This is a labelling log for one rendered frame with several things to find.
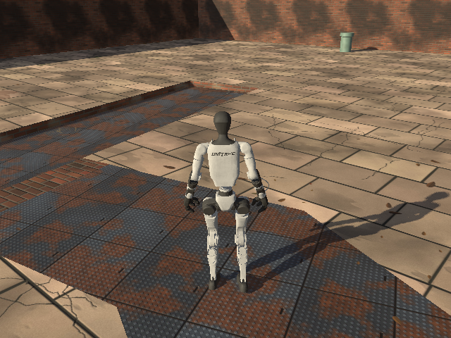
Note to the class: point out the right robot forearm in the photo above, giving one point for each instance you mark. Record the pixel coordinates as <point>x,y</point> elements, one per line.
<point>259,186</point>

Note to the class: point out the right robot thigh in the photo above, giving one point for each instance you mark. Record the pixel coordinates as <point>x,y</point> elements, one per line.
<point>242,207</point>

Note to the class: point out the left robot thigh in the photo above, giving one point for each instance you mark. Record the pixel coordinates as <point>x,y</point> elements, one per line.
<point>211,218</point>

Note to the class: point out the robot thigh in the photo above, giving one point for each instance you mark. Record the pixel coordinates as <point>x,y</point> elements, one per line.
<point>242,207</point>
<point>211,218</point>

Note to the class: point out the robot left upper arm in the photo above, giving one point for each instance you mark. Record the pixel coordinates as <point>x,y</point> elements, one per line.
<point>198,161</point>

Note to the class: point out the robot left hand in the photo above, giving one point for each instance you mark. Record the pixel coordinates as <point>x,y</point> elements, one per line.
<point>188,202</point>

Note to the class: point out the robot right hand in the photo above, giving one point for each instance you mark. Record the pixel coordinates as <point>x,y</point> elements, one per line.
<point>263,201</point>

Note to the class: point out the left robot forearm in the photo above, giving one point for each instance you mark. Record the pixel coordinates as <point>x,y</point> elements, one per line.
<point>191,186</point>

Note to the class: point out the robot right upper arm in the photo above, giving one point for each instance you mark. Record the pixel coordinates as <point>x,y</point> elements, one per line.
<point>246,148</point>

